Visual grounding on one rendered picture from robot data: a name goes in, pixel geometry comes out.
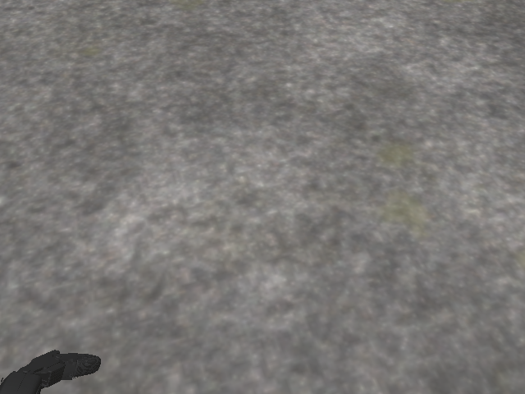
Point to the left robot hand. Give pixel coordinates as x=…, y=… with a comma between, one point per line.
x=48, y=369

